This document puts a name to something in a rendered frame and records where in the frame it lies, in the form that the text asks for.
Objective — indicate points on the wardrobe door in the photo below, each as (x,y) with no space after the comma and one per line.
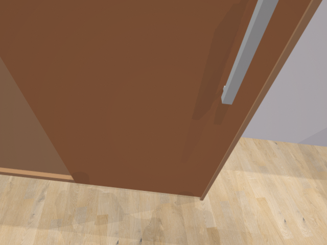
(24,144)
(129,91)

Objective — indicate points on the handle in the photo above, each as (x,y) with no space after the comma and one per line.
(256,28)

